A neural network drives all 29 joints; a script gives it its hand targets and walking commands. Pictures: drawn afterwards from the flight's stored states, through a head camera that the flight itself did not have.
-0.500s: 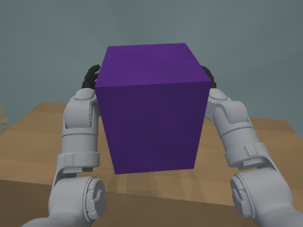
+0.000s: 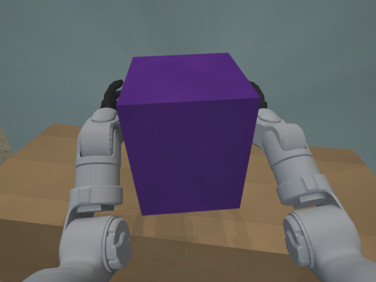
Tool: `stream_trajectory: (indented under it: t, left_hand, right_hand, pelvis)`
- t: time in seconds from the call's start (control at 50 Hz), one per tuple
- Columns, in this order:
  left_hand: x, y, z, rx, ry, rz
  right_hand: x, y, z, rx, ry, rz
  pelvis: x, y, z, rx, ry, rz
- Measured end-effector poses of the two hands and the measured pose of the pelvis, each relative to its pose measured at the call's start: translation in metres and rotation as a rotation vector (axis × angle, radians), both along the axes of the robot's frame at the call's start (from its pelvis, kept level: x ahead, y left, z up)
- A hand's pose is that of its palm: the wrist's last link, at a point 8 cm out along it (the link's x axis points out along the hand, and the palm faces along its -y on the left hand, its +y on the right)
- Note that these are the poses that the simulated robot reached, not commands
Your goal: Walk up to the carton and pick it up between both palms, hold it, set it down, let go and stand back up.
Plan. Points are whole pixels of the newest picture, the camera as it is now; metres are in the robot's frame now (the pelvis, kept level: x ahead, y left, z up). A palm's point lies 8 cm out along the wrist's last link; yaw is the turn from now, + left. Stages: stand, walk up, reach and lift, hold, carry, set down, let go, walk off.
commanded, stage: hold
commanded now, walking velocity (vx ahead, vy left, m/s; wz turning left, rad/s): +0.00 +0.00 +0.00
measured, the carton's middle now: (186, 132) +0.35 +0.00 +0.23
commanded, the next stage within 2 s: none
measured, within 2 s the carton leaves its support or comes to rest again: neither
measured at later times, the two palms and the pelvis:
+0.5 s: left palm (111, 114) +0.37 +0.15 +0.26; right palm (255, 114) +0.37 -0.15 +0.26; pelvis +0.00 +0.00 +0.00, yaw +0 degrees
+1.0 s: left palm (110, 117) +0.37 +0.15 +0.26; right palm (255, 115) +0.36 -0.15 +0.26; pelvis +0.00 +0.00 +0.00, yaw +0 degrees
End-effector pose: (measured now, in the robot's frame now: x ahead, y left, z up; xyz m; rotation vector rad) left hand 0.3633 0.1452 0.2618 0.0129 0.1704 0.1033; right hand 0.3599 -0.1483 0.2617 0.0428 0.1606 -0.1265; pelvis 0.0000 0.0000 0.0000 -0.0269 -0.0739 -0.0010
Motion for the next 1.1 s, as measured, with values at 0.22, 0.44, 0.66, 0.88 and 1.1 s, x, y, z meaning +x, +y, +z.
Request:
stream_trajectory:
  t: [0.22, 0.44, 0.66, 0.88, 1.1]
  left_hand:
    - [0.002, 0.001, 0.004, -0.002, -0.011, -0.004]
    - [0.007, 0.001, 0.002, 0.001, 0.008, -0.005]
    - [0.007, 0.001, -0.003, 0.006, -0.001, -0.001]
    - [0.001, 0.004, -0.002, -0.012, -0.024, -0.003]
    - [0.005, 0.001, 0.001, 0.019, -0.008, -0.005]
  right_hand:
    - [0.001, 0.001, 0.005, -0.007, -0.011, -0.004]
    - [0.006, 0.001, 0.005, -0.007, 0.008, -0.004]
    - [0.007, 0.001, -0.005, -0.006, 0.000, 0.004]
    - [0.001, 0.004, -0.001, -0.013, -0.020, -0.001]
    - [0.004, 0.001, 0.003, -0.011, -0.009, 0.002]
  pelvis:
    - [-0.001, 0.000, 0.000, 0.000, 0.010, -0.001]
    - [0.002, 0.000, 0.000, 0.001, 0.007, 0.003]
    - [0.009, 0.001, 0.000, -0.003, 0.004, 0.001]
    - [0.007, 0.002, 0.000, -0.004, -0.013, -0.004]
    - [0.001, 0.002, 0.000, -0.001, 0.016, -0.008]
